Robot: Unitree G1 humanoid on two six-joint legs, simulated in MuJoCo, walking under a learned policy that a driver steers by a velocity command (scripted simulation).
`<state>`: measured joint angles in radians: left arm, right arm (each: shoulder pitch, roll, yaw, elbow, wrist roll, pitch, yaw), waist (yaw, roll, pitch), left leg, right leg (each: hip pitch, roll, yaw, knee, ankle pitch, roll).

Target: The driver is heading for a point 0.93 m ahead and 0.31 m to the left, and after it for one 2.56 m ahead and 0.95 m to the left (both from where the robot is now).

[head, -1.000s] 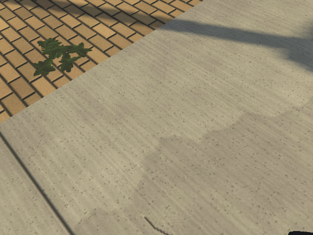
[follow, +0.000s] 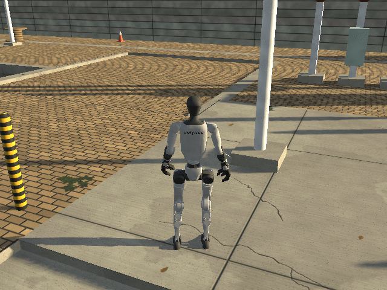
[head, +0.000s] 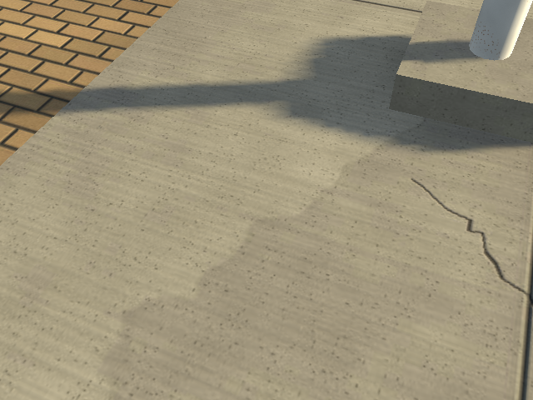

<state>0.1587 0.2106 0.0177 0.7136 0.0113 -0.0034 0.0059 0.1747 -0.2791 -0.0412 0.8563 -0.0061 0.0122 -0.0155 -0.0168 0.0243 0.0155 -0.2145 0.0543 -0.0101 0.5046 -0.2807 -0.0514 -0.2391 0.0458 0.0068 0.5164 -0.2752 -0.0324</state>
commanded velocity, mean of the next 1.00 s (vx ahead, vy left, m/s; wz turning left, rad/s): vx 0.40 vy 0.00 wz -0.01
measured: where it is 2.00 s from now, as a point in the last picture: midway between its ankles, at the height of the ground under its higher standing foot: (219, 238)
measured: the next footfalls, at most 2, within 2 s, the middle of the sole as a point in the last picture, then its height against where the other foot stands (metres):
left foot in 0.62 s outside the picture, level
right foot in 1.18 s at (305, 329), level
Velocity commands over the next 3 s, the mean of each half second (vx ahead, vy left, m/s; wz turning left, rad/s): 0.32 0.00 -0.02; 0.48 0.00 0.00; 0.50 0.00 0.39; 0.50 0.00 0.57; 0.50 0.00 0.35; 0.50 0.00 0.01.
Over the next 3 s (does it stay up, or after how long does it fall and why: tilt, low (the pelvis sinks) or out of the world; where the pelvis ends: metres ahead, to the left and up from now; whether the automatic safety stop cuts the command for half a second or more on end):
stays up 1.33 0.54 0.01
